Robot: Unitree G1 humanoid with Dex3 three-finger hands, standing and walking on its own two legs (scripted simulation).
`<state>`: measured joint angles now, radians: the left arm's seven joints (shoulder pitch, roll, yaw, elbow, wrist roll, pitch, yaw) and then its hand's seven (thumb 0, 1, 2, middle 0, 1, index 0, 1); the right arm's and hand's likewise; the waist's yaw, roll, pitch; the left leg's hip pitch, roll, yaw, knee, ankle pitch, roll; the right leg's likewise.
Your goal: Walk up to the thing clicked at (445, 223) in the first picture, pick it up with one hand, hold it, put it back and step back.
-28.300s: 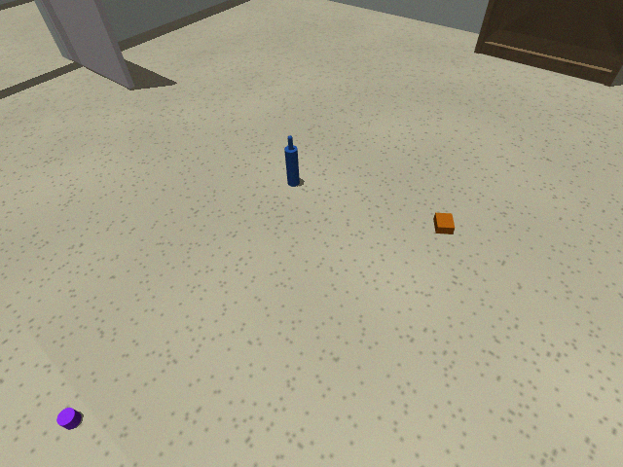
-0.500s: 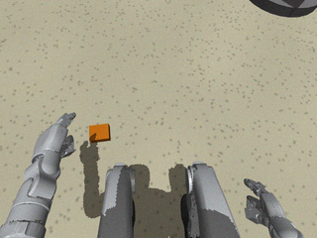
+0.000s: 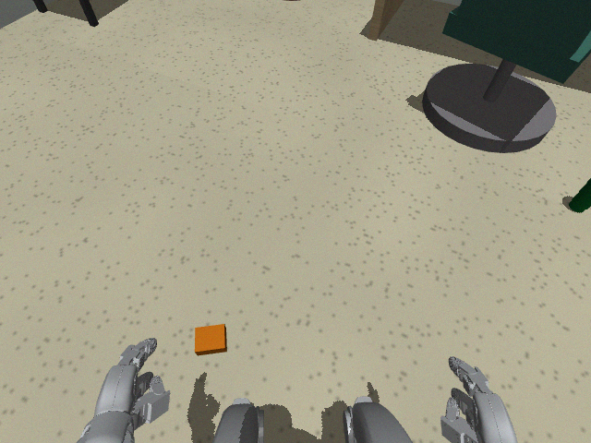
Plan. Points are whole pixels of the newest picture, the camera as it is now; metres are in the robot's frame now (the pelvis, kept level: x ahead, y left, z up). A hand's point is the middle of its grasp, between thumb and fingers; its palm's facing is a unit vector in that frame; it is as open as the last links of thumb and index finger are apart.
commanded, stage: home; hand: left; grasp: from above
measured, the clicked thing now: (211, 339) +0.46 +0.25 -0.64
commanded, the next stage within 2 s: none
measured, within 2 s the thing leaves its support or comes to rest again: neither
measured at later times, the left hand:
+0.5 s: hand (149, 416) +0.19 +0.18 +0.00, palm faces +0.08 -0.98 -0.20, open 7.4 cm
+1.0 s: hand (153, 408) +0.19 +0.18 +0.01, palm faces +0.06 -0.98 -0.21, open 7.4 cm
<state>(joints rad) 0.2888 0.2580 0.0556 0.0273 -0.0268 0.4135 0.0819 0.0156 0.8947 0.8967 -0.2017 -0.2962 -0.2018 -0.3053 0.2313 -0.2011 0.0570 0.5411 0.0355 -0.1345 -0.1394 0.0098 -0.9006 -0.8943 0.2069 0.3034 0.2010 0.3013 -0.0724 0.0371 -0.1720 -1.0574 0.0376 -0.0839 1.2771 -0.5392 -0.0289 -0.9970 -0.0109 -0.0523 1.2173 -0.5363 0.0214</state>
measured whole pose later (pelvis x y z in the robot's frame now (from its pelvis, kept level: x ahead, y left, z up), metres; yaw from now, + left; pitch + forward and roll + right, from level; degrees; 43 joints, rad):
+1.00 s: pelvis +0.03 +0.00 +0.05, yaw +1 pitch +10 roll -2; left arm 0.49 0.22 0.03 -0.13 -0.05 0.46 0.02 0.02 0.90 0.90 -0.20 -0.29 -0.20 -0.30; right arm 0.29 -0.22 0.03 0.55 0.00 -0.24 -0.18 0.01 -0.90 -0.89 0.21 0.30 0.20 0.30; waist -0.04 0.04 -0.16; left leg -0.69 0.04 -0.06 1.01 -0.49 -0.03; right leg -0.64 -0.02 -0.04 0.96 -0.49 0.02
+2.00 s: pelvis +0.03 +0.00 +0.05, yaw +1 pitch +10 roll -2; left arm 0.50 0.23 0.03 -0.14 -0.05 0.47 0.02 0.02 0.90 0.90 -0.20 -0.29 -0.20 -0.30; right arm 0.28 -0.22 0.03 0.54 0.00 -0.23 -0.18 0.01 -0.90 -0.89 0.21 0.30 0.20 0.30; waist -0.04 0.04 -0.16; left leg -0.70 0.04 -0.06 1.02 -0.50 -0.02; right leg -0.64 -0.02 -0.04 0.96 -0.49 0.03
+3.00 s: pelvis +0.04 +0.01 +0.11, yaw +1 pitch -3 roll +0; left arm 0.18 0.27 0.04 1.08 0.03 0.02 0.04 0.01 0.90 0.90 -0.20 -0.30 -0.20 -0.30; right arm 0.17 -0.27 -0.04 1.07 -0.03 0.00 -0.03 0.01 -0.90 -0.89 0.21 0.30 0.20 0.30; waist 0.02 0.00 0.07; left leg -0.15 -0.01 -0.02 0.46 -0.24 0.00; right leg -0.13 -0.06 -0.02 0.45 -0.26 0.04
